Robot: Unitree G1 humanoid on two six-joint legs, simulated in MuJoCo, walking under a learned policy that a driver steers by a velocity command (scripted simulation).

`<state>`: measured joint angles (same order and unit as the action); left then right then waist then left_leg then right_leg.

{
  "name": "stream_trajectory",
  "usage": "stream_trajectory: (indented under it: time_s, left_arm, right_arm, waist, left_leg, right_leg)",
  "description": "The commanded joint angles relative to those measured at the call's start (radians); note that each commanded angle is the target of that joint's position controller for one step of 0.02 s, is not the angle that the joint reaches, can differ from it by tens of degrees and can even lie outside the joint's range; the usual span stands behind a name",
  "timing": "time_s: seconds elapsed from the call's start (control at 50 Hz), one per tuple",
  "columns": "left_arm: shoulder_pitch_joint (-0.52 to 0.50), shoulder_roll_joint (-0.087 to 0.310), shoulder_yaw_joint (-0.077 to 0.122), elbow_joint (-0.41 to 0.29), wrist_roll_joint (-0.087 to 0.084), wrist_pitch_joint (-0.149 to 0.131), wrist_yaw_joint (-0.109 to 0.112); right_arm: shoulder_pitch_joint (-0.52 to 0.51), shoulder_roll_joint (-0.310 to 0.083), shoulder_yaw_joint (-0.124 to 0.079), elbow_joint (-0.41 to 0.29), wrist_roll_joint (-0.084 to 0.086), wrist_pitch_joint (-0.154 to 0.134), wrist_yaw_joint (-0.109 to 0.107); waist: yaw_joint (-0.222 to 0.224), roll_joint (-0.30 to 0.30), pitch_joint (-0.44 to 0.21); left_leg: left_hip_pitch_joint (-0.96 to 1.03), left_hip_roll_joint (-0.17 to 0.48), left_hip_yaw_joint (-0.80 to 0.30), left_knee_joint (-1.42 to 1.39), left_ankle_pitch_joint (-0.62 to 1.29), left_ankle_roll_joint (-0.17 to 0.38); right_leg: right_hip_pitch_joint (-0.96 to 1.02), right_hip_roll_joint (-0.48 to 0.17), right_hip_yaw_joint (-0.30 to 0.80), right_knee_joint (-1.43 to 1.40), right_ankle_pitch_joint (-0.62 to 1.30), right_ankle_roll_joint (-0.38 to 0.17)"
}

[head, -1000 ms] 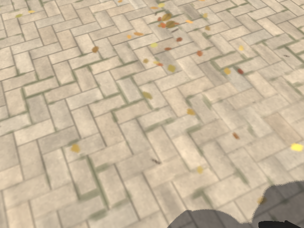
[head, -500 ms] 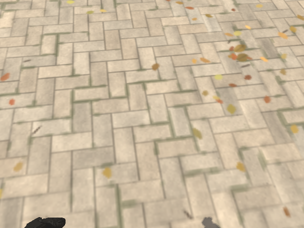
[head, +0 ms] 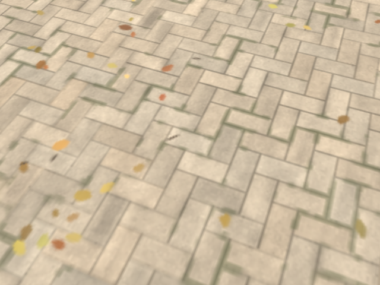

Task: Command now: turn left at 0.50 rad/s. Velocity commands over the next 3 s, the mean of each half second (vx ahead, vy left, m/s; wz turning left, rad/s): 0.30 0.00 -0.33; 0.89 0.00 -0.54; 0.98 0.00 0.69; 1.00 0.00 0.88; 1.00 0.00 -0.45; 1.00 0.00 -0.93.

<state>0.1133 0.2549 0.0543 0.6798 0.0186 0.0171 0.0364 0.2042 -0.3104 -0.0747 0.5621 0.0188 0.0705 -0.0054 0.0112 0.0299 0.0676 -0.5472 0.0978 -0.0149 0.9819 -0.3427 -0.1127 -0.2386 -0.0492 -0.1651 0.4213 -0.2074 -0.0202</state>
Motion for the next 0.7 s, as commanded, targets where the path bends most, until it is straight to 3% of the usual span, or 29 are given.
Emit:
stream_trajectory:
  time_s: [0.02,0.06,0.08,0.1,0.12,0.14,0.16,0.18,0.2,0.22,0.24,0.26,0.32,0.4,0.42,0.44,0.48,0.58,0.62,0.64,0.66,0.68,0.7]
  left_arm:
    - [0.006,0.207,0.06,-0.04,-0.023,-0.015,-0.016]
    - [0.0,0.194,0.049,-0.021,-0.049,-0.022,-0.027]
    - [-0.012,0.158,0.032,-0.007,-0.062,-0.025,-0.032]
    - [0.044,0.084,0.002,0.022,-0.055,-0.039,-0.045]
    - [0.072,0.015,-0.03,0.004,-0.001,-0.05,-0.063]
    - [0.081,0.039,-0.019,-0.003,-0.016,-0.049,-0.064]
    - [0.028,0.164,0.015,-0.004,-0.038,-0.037,-0.053]
    - [0.03,0.21,0.042,-0.004,-0.058,-0.027,-0.045]
    - [0.072,0.211,0.052,0.023,-0.059,-0.014,-0.036]
    - [0.076,0.209,0.057,0.019,-0.053,-0.002,-0.034]
    - [0.07,0.195,0.058,0.013,-0.054,0.002,-0.034]
    - [0.064,0.183,0.06,0.005,-0.057,0.0,-0.035]
    - [0.067,0.139,0.059,-0.005,-0.053,-0.022,-0.039]
    - [0.065,0.097,0.05,-0.034,-0.054,-0.028,-0.053]
    - [0.038,0.102,0.052,-0.032,0.056,0.006,-0.098]
    - [0.029,0.09,0.051,-0.045,0.046,0.02,-0.121]
    - [0.007,0.093,0.048,-0.061,0.019,0.028,-0.142]
    - [-0.093,0.104,0.034,-0.098,0.009,0.023,-0.148]
    - [-0.092,0.11,0.03,-0.1,0.004,0.022,-0.137]
    - [-0.037,0.125,0.035,-0.086,-0.002,0.02,-0.123]
    - [0.108,0.146,0.049,-0.047,-0.015,0.012,-0.105]
    - [0.346,0.177,0.072,0.026,-0.017,-0.004,-0.087]
    - [0.449,0.302,0.108,0.075,-0.005,-0.008,-0.069]
  right_arm:
    - [-0.044,-0.044,-0.006,-0.091,-0.009,-0.02,0.001]
    - [0.004,-0.03,-0.004,-0.063,-0.013,-0.02,0.003]
    - [0.063,-0.019,-0.001,-0.027,-0.018,-0.023,0.004]
    - [0.09,-0.037,-0.001,-0.008,-0.025,-0.027,0.0]
    - [0.129,-0.119,-0.011,-0.016,-0.039,-0.027,-0.015]
    - [0.03,-0.127,-0.01,-0.024,-0.066,-0.035,-0.02]
    - [-0.008,-0.11,-0.014,-0.044,-0.068,-0.048,-0.014]
    - [-0.015,-0.143,-0.027,-0.025,-0.063,-0.055,-0.017]
    - [0.015,-0.157,-0.038,-0.015,-0.043,-0.062,-0.021]
    - [0.021,-0.141,-0.036,0.003,-0.017,-0.073,-0.024]
    - [0.022,-0.118,-0.027,0.014,-0.009,-0.086,-0.028]
    - [0.019,-0.092,-0.019,0.023,-0.013,-0.1,-0.031]
    - [0.036,-0.058,-0.018,0.049,-0.03,-0.14,-0.035]
    - [0.058,-0.075,-0.033,0.087,-0.032,-0.162,-0.03]
    - [0.118,-0.091,-0.029,0.116,-0.076,-0.155,-0.014]
    - [0.114,-0.1,-0.035,0.124,-0.077,-0.156,-0.009]
    - [0.097,-0.106,-0.036,0.134,-0.071,-0.162,-0.009]
    - [0.121,-0.135,-0.048,0.178,-0.075,-0.158,-0.009]
    - [0.125,-0.154,-0.052,0.194,-0.075,-0.144,-0.004]
    - [0.127,-0.177,-0.056,0.2,-0.07,-0.136,0.0]
    - [0.119,-0.202,-0.06,0.204,-0.059,-0.124,0.007]
    - [0.088,-0.218,-0.058,0.192,-0.04,-0.113,0.016]
    - [0.088,-0.104,-0.022,0.148,-0.047,-0.118,0.028]
  waist:
    - [0.022,-0.172,-0.165]
    - [-0.013,-0.176,-0.177]
    - [-0.05,-0.166,-0.181]
    - [-0.047,-0.115,-0.208]
    - [-0.019,0.1,-0.286]
    - [-0.001,0.248,-0.268]
    - [-0.054,0.178,-0.216]
    - [-0.05,0.196,-0.161]
    - [-0.064,0.165,-0.178]
    - [-0.067,0.182,-0.135]
    - [-0.063,0.187,-0.091]
    - [-0.058,0.175,-0.066]
    - [-0.046,0.113,-0.049]
    - [-0.029,0.072,-0.019]
    - [-0.037,-0.016,-0.005]
    - [-0.027,0.038,0.016]
    - [-0.012,0.089,0.04]
    - [-0.023,0.081,0.093]
    - [-0.013,0.078,0.085]
    - [0.015,0.077,0.039]
    - [0.09,0.057,-0.05]
    - [0.214,-0.007,-0.18]
    - [0.214,-0.228,-0.197]
  left_leg:
    - [0.087,-0.057,0.047,-0.156,-0.06,0.038]
    - [0.201,-0.082,0.036,-0.373,0.001,0.084]
    - [0.342,-0.097,0.043,-0.579,0.148,0.118]
    - [0.544,-0.059,-0.01,-0.678,0.31,0.136]
    - [0.747,0.18,-0.257,-0.607,0.703,0.188]
    - [0.577,0.311,-0.283,-0.582,0.669,0.355]
    - [0.5,0.267,-0.234,-0.61,0.587,0.391]
    - [0.482,0.24,-0.19,-0.621,0.557,0.38]
    - [0.505,0.224,-0.178,-0.682,0.201,0.35]
    - [0.489,0.234,-0.198,-0.747,-0.083,0.325]
    - [0.475,0.235,-0.213,-0.802,-0.24,0.3]
    - [0.488,0.24,-0.215,-0.837,-0.302,0.281]
    - [0.565,0.246,-0.124,-0.868,-0.227,0.252]
    - [0.579,0.266,-0.009,-0.893,-0.142,0.257]
    - [0.527,0.261,0.047,-0.903,-0.162,0.244]
    - [0.511,0.256,0.078,-0.904,-0.161,0.234]
    - [0.498,0.268,0.125,-0.921,-0.179,0.217]
    - [0.586,0.278,0.257,-0.93,-0.127,0.196]
    - [0.618,0.26,0.324,-0.856,0.087,0.189]
    - [0.626,0.25,0.356,-0.737,0.401,0.187]
    - [0.604,0.242,0.381,-0.499,0.748,0.192]
    - [0.459,0.213,0.392,-0.15,0.899,0.176]
    - [0.117,0.112,0.36,0.223,0.4,0.122]
  right_leg:
    - [0.13,-0.245,0.177,-0.08,0.401,-0.228]
    - [0.13,-0.244,0.197,-0.021,0.415,-0.21]
    - [0.073,-0.216,0.183,0.027,0.387,-0.173]
    - [-0.042,-0.169,0.155,0.059,0.256,-0.091]
    - [-0.207,-0.084,0.095,0.233,-0.168,0.007]
    - [-0.269,-0.047,0.125,0.31,-0.428,0.061]
    - [-0.271,-0.037,0.155,0.452,-0.421,0.081]
    - [-0.349,-0.009,0.147,0.602,-0.404,0.086]
    - [-0.404,-0.026,0.165,0.69,-0.347,0.08]
    - [-0.467,-0.042,0.184,0.741,-0.274,0.076]
    - [-0.522,-0.048,0.192,0.777,-0.205,0.072]
    - [-0.573,-0.052,0.197,0.799,-0.142,0.069]
    - [-0.662,-0.073,0.215,0.801,-0.014,0.06]
    - [-0.699,-0.102,0.224,0.753,0.045,0.063]
    - [-0.658,-0.064,0.168,0.744,0.035,0.05]
    - [-0.658,-0.076,0.168,0.718,0.058,0.039]
    - [-0.646,-0.097,0.165,0.665,0.094,0.015]
    - [-0.573,-0.106,0.075,0.481,-0.005,-0.08]
    - [-0.478,-0.064,0.005,0.421,-0.108,-0.132]
    - [-0.365,-0.003,-0.046,0.412,-0.177,-0.158]
    - [-0.176,0.081,-0.082,0.406,-0.216,-0.181]
    - [0.154,0.159,-0.061,0.322,-0.158,-0.203]
    - [0.383,0.043,0.246,0.145,-0.405,-0.229]
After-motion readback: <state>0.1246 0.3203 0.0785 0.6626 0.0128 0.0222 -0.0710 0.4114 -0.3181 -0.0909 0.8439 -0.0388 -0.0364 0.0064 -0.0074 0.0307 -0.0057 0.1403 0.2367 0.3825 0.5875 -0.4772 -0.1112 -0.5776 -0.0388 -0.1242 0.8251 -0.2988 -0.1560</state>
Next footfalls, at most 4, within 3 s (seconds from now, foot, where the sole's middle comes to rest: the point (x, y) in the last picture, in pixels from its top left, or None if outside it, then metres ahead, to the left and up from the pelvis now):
0.10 left None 0.05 0.16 -0.78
0.68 right None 0.27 -0.22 -0.78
1.16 left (311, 212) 0.70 -0.40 -0.78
1.58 right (366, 140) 1.04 -0.70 -0.78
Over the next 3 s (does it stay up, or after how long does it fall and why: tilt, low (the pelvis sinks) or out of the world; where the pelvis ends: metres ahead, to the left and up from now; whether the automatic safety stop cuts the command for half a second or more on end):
stays up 2.18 -0.44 -0.02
